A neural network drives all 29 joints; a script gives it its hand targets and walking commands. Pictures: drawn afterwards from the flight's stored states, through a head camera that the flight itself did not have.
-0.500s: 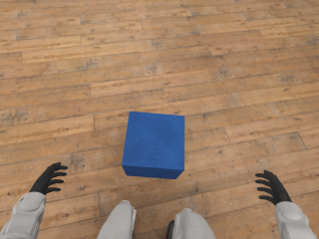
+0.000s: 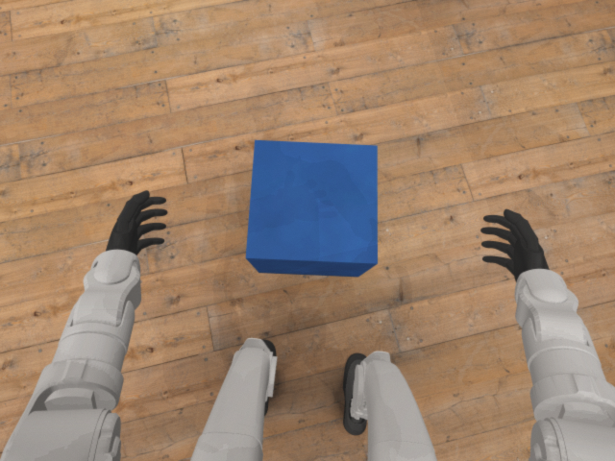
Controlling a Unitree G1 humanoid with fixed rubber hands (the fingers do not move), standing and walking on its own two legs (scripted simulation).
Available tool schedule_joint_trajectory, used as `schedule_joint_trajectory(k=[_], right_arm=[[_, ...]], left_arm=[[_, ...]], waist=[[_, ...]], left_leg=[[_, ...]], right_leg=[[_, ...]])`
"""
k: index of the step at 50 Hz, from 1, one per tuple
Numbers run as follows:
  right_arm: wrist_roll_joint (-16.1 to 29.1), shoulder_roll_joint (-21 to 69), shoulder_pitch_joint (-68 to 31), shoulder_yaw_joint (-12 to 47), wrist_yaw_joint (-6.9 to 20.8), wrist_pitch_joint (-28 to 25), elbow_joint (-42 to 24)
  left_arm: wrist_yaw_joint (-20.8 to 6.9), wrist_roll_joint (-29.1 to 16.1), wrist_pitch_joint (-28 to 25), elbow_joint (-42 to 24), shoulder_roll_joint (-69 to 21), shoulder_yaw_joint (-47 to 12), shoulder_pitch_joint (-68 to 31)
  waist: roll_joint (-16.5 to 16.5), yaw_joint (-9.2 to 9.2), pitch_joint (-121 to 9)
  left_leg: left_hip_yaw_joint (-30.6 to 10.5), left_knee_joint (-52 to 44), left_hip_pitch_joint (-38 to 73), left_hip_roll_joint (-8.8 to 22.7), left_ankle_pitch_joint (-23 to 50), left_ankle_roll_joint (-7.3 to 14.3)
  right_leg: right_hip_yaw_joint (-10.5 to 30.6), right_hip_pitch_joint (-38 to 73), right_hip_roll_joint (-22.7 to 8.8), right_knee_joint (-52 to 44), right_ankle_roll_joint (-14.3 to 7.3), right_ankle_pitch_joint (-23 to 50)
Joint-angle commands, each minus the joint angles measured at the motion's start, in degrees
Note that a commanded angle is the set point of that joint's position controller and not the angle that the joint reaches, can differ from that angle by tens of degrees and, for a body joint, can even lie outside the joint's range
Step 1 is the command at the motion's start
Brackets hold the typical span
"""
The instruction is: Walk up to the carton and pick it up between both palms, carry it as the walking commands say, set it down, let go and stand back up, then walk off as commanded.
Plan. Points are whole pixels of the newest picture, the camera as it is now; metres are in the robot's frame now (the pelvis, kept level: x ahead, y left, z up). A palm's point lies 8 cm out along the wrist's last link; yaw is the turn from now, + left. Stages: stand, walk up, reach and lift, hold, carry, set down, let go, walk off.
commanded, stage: reach and lift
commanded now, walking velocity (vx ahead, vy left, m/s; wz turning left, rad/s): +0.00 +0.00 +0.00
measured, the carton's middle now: (312, 215) +0.53 +0.01 -0.56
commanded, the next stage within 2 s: none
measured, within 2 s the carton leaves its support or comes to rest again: neither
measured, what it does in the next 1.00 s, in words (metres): lowers itself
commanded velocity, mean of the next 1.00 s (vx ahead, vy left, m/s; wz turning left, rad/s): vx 0.00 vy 0.00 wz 0.00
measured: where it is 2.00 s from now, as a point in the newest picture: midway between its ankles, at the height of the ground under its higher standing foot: (306, 400)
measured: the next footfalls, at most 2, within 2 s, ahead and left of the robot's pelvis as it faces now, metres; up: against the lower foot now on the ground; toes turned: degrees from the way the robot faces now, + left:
none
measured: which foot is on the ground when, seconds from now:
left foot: down 0.00-1.00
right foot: down 0.00-1.00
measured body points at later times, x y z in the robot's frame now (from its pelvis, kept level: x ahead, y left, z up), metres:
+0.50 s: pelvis +0.00 +0.01 -0.03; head +0.32 +0.02 +0.28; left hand +0.48 +0.24 -0.18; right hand +0.50 -0.23 -0.17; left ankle +0.06 +0.13 -0.66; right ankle +0.04 -0.14 -0.66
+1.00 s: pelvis -0.04 +0.01 -0.13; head +0.30 +0.00 +0.17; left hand +0.47 +0.23 -0.29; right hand +0.49 -0.23 -0.27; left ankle +0.06 +0.13 -0.66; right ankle +0.04 -0.14 -0.66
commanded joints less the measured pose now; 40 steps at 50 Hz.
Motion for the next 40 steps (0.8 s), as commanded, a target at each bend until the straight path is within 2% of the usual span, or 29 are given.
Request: schedule_joint_trajectory(k=[1,2,3,5,6,8,9,12,13,16,18,20,22,23,24,25,26,27,29,30,31,32,33,34,35,36,37,38,40], right_arm=[[4.44,-11.27,-23.83,-2.68,0.12,-0.24,-5.47],[4.01,-11.19,-24.56,-2.28,-0.24,0.05,-4.74],[5.01,-9.99,-30.96,-1.58,-0.14,0.89,-6.72],[4.9,-11.53,-35.02,-4.06,-0.8,2.28,-5.12],[4.49,-12.65,-36.01,-4.57,-0.97,3.03,-5.52],[4.53,-12.29,-36.18,-5.21,-1.2,3.18,-2.41],[4.08,-9.63,-37.74,-3.06,-1.63,3.92,0.11],[3.05,-9.95,-38.29,-5.71,-1.83,3.96,4.94],[3.01,-9.26,-38.04,-6.32,-2.0,3.78,8.07],[1.94,-11.48,-43.43,-9.2,-2.24,1.59,3.41],[2.33,-10.3,-43.62,-8.9,-1.79,0.75,6.18],[3.31,-9.8,-45.13,-7.49,-1.53,0.37,6.09],[3.26,-10.64,-48.24,-9.04,-0.5,0.16,2.65],[3.62,-11.56,-51.78,-9.61,-0.76,-0.28,-1.64],[3.13,-13.31,-48.44,-10.76,-0.71,-0.72,0.14],[4.5,-12.54,-50.75,-10.43,-0.57,-1.24,-3.96],[4.45,-10.51,-47.52,-9.51,-0.86,-1.29,-1.58],[3.77,-11.66,-47.98,-10.38,-0.7,-1.64,-0.88],[3.68,-12.55,-47.53,-11.22,-0.7,-1.37,-3.88],[3.16,-12.94,-43.75,-11.45,-0.76,-1.5,0.83],[2.71,-13.76,-46.04,-12.02,-0.93,-2.07,-3.08],[3.21,-12.28,-47.56,-10.02,-0.73,-1.72,-2.72],[3.72,-13.37,-51.37,-11.49,-1.44,-1.75,-6.57],[3.2,-13.72,-49.75,-12.42,-1.11,-1.5,-2.04],[2.95,-12.79,-51.38,-10.37,-0.89,-1.11,0.59],[1.52,-11.39,-49.22,-11.87,-0.8,-0.4,6.31],[1.46,-9.7,-51.05,-10.3,-0.69,-0.27,2.22],[2.9,-6.92,-51.35,-9.58,-0.36,-0.32,2.54],[2.19,-3.34,-48.52,-8.38,-0.02,0.65,10.39]], left_arm=[[-0.58,-1.5,-1.44,-1.3,10.12,10.56,-19.99],[-1.09,-1.2,-1.63,-0.9,10.1,11.49,-20.89],[-1.8,-3.83,-0.76,-1.53,9.46,8.93,-28.16],[-1.77,-1.77,0.54,1.56,11.08,9.01,-32.35],[-1.59,-0.51,1.14,0.88,14.01,11.56,-32.46],[-1.38,-0.8,1.19,2.29,12.22,10.81,-33.89],[-1.74,-1.62,1.1,4.19,11.52,10.67,-36.85],[-1.93,0.92,1.0,7.48,10.4,11.77,-37.72],[-2.12,0.49,0.88,8.96,10.88,11.96,-39.04],[-1.91,2.71,-0.67,8.35,12.17,14.67,-40.57],[-1.51,2.12,-1.37,7.12,11.33,15.45,-41.57],[-1.74,1.39,-1.38,9.55,8.72,15.51,-41.67],[-2.44,-1.2,-1.55,5.23,6.5,12.35,-45.93],[-2.14,1.22,-2.29,-0.32,10.75,14.97,-49.86],[-2.0,0.8,-1.99,1.99,7.97,13.33,-46.39],[-1.81,0.77,-2.55,-1.16,9.1,13.7,-49.0],[-1.82,-0.13,-2.91,-0.39,8.57,14.21,-46.14],[-1.44,1.11,-2.91,-0.52,9.84,15.32,-47.88],[-1.16,0.86,-2.69,-6.78,10.54,14.3,-47.87],[-1.39,0.34,-2.77,-3.71,8.72,13.1,-45.68],[-1.21,0.48,-2.75,-7.6,8.86,13.68,-48.57],[-1.66,0.5,-2.22,-4.63,9.25,14.56,-46.86],[-1.37,0.45,-2.2,-6.18,10.45,15.11,-48.91],[-1.3,1.04,-1.55,-3.88,9.48,12.72,-49.61],[-1.77,0.06,-1.21,1.71,8.16,13.91,-48.71],[-2.34,1.08,-1.18,5.68,6.83,15.39,-47.06],[-2.95,1.76,-1.1,7.16,7.49,16.51,-45.36],[-3.28,1.65,-1.91,7.3,7.3,15.74,-45.44],[-4.08,2.5,-2.03,14.44,7.31,16.19,-41.52]], waist=[[-3.84,1.14,-36.96],[-5.13,1.98,-38.89],[-4.4,0.03,-37.56],[-2.49,-0.3,-36.04],[-2.22,2.1,-38.76],[-1.81,1.06,-40.89],[-4.83,0.27,-40.22],[-2.32,0.83,-43.3],[-1.51,-1.44,-42.55],[0.05,1.92,-52.04],[-2.95,0.86,-54.77],[-1.3,2.04,-55.0],[-0.98,-1.28,-60.69],[2.76,2.11,-65.49],[3.89,0.08,-66.39],[5.32,1.33,-70.57],[2.33,0.76,-69.89],[2.45,0.84,-70.33],[4.27,0.88,-79.52],[4.05,-1.04,-75.3],[4.22,-1.79,-79.64],[1.5,-0.28,-76.82],[2.62,0.81,-80.4],[4.74,-2.14,-76.66],[1.94,-0.02,-64.58],[0.19,-0.41,-57.85],[-2.88,0.67,-56.95],[-1.25,1.99,-56.67],[-3.36,3.46,-47.39]], left_leg=[[6.27,-0.84,8.14,-2.22,9.78,-1.83],[6.74,-0.02,8.82,-2.61,11.89,-1.32],[7.1,-2.02,6.61,-2.42,6.52,-1.01],[7.25,-1.26,6.06,-2.21,4.84,-1.63],[7.75,-1.18,8.41,-2.71,3.92,-1.6],[7.38,-0.89,9.33,-2.27,6.79,-1.94],[8.33,0.69,2.11,-2.57,4.66,-1.8],[8.43,2.15,3.25,-2.84,8.67,-2.06],[7.99,1.84,-0.24,-2.93,9.82,-1.8],[7.22,5.12,12.04,-3.07,25.09,-1.56],[6.27,5.44,11.56,-2.93,30.14,-1.47],[5.62,6.1,12.83,-2.71,34.98,-1.13],[4.47,7.06,16.75,-1.65,38.53,-0.89],[4.44,8.39,22.55,-1.6,44.88,-0.84],[3.45,9.62,24.73,-0.9,49.77,-1.14],[3.51,9.65,26.73,-0.9,51.6,-1.3],[2.43,10.27,26.93,-1.02,54.07,-0.83],[2.88,10.53,24.1,-1.14,51.84,-1.08],[1.33,11.77,33.01,-0.57,60.93,-1.0],[1.31,13.56,32.4,-0.39,61.33,-1.43],[0.31,13.69,33.37,0.07,63.22,-1.49],[1.76,13.9,28.44,-0.36,56.62,-1.06],[2.28,13.84,29.63,-1.06,55.59,-0.65],[1.43,13.91,27.09,-0.48,51.38,-0.98],[3.52,12.95,14.18,-0.86,37.26,-1.05],[5.61,11.46,0.67,-1.31,27.22,-0.95],[6.5,12.12,-4.72,-2.01,22.91,-0.19],[6.15,13.23,-5.58,-1.51,22.1,-0.18],[7.07,14.5,-17.18,-1.78,14.73,-0.27]], right_leg=[[2.52,8.03,5.32,0.4,0.9,8.32],[2.47,7.17,5.48,0.99,0.82,9.48],[2.54,8.09,5.26,0.18,0.44,6.25],[1.42,3.03,5.72,0.74,0.99,3.37],[1.71,4.98,5.98,0.63,0.98,1.79],[1.34,4.53,5.96,1.32,0.48,5.1],[1.6,5.38,5.93,2.53,0.66,4.0],[1.87,3.47,6.19,4.1,0.63,8.3],[1.54,1.81,6.03,3.93,0.62,10.83],[0.99,-1.35,6.93,6.04,0.74,19.64],[0.93,-1.28,6.85,6.26,1.25,24.81],[1.63,-4.26,6.78,6.34,0.57,27.28],[0.88,-8.71,7.26,7.07,0.81,26.68],[1.41,-11.42,7.47,7.36,0.65,27.87],[1.02,-15.16,7.41,7.05,0.25,28.81],[1.01,-14.88,7.13,7.29,0.19,29.83],[0.89,-15.79,7.27,7.25,0.29,32.08],[1.07,-14.5,7.26,8.15,0.23,31.98],[0.61,-15.38,7.63,9.18,-0.21,32.73],[-0.63,-21.0,7.62,9.17,-0.26,31.63],[-0.73,-21.14,7.74,8.77,-0.67,32.16],[-0.37,-20.33,7.15,9.33,-0.43,29.32],[0.0,-17.66,6.94,9.51,-0.51,29.66],[-1.27,-21.57,7.25,10.78,-0.62,25.25],[-0.93,-22.65,6.79,10.72,-0.71,18.46],[-0.2,-21.09,6.39,10.8,-0.56,17.24],[0.59,-16.6,6.16,12.95,-0.16,17.59],[1.19,-17.87,6.34,14.84,-0.48,17.34],[2.2,-19.93,6.28,16.66,0.34,13.75]])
